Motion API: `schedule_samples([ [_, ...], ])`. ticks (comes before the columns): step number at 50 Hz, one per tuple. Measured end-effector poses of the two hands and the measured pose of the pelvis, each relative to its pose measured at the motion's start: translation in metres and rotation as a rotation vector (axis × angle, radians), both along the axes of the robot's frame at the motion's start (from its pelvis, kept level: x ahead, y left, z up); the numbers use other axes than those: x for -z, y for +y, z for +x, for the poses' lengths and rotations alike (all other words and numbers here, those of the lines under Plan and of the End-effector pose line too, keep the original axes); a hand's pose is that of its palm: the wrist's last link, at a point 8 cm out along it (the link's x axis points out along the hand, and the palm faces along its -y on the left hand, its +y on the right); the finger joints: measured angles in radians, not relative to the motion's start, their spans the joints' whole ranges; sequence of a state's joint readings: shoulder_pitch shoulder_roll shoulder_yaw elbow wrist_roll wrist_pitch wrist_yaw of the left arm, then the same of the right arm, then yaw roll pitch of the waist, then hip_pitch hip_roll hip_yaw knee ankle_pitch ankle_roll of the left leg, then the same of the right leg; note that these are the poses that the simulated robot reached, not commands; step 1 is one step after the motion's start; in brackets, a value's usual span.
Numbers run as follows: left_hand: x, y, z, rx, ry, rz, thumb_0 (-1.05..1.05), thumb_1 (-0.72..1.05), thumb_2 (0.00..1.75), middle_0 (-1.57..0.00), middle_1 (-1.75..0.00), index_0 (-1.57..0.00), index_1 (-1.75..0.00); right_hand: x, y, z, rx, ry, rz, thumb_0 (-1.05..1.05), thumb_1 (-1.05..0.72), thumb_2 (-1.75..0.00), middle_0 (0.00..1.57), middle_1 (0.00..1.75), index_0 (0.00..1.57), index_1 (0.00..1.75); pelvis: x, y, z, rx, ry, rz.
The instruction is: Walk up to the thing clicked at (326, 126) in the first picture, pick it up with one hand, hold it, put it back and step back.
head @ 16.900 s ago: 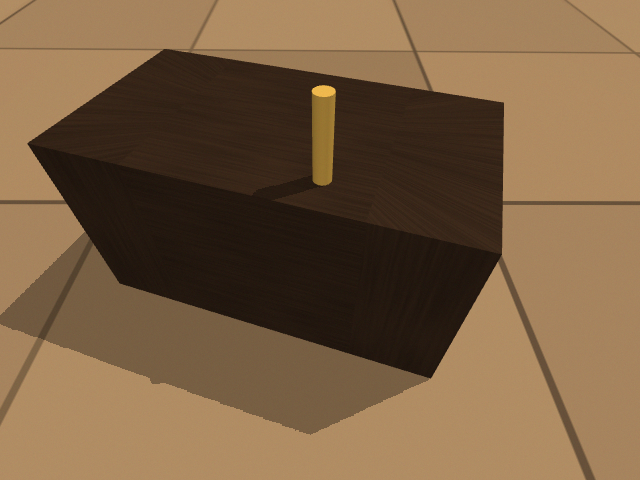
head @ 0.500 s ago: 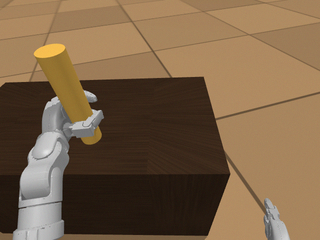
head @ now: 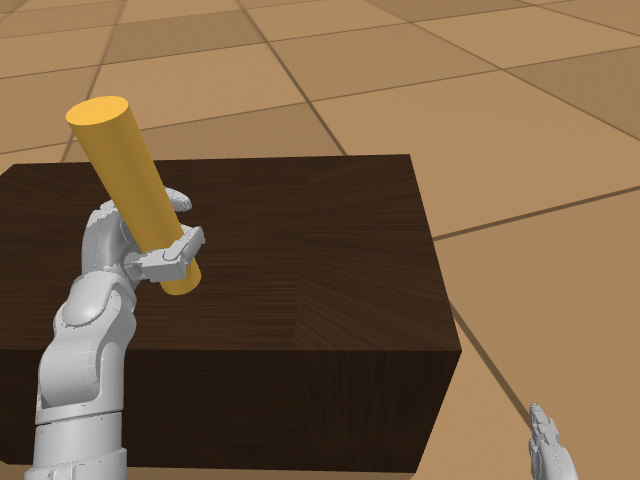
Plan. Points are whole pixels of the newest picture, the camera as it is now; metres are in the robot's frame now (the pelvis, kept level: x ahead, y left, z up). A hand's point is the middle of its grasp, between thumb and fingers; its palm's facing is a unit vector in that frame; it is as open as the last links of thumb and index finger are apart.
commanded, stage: hold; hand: left
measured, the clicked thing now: (148, 212) +0.33 +0.19 +0.24
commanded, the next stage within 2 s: crouch in 1.50 s
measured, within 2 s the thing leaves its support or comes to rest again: neither
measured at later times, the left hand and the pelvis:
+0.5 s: hand (181, 234) +0.34 +0.17 +0.20, palm faces +0.09 -1.00 +0.01, open 6.5 cm; pelvis +0.01 +0.00 +0.00, yaw +0 degrees
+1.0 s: hand (180, 236) +0.34 +0.17 +0.20, palm faces +0.10 -1.00 +0.00, open 6.5 cm; pelvis +0.01 +0.00 +0.00, yaw +0 degrees
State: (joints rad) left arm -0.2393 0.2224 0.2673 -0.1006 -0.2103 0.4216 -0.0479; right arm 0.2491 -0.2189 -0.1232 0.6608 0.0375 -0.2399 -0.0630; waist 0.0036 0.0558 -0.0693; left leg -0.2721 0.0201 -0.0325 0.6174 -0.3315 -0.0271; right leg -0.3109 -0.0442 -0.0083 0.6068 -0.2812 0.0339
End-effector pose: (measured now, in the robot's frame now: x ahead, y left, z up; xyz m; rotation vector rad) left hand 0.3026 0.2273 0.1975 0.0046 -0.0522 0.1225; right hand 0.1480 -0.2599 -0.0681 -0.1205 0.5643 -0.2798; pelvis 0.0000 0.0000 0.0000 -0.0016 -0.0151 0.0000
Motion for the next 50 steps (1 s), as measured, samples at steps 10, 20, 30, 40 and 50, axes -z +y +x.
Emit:
schedule_samples([
  [10,0.009,-0.002,-0.001,0.017,0.038,0.006,-0.01,-0.01,1.17,-0.93,-1.12,-0.94,-1.13,0.001,0.007,0.007,-0.012,0.000,0.004,-0.01,0.53,-0.06,0.05,0.05,0.06,0.05,-0.001,0.003,0.003,-0.001,0.002,-0.001],
  [20,-0.004,-0.002,0.008,0.020,-0.003,-0.001,-0.01,-0.01,1.17,-0.93,-1.12,-0.94,-1.13,-0.002,0.007,0.009,-0.002,-0.009,0.000,-0.01,0.53,-0.06,0.05,0.05,0.06,0.05,-0.002,0.004,0.007,0.002,0.002,-0.003],
  [30,0.006,-0.005,0.013,0.018,0.043,-0.016,-0.01,-0.01,1.17,-0.93,-1.12,-0.94,-1.13,-0.001,0.008,0.008,-0.013,0.006,0.012,-0.01,0.53,-0.06,0.05,0.05,0.06,0.05,-0.003,0.004,0.006,0.005,0.005,-0.002],
  [40,-0.002,-0.002,0.005,0.005,-0.001,0.004,-0.01,-0.01,1.17,-0.93,-1.12,-0.94,-1.13,0.003,0.007,0.007,-0.014,0.028,0.007,-0.01,0.53,-0.06,0.05,0.05,0.06,0.05,-0.003,0.003,0.007,0.001,-0.001,-0.003],
  [50,0.001,-0.006,0.007,0.025,0.033,-0.004,-0.01,-0.01,1.16,-0.93,-1.13,-0.94,-1.13,0.001,0.010,0.011,-0.020,0.010,0.017,-0.01,0.54,-0.06,0.05,0.05,0.06,0.05,-0.003,0.002,0.005,-0.001,-0.003,0.000],
])
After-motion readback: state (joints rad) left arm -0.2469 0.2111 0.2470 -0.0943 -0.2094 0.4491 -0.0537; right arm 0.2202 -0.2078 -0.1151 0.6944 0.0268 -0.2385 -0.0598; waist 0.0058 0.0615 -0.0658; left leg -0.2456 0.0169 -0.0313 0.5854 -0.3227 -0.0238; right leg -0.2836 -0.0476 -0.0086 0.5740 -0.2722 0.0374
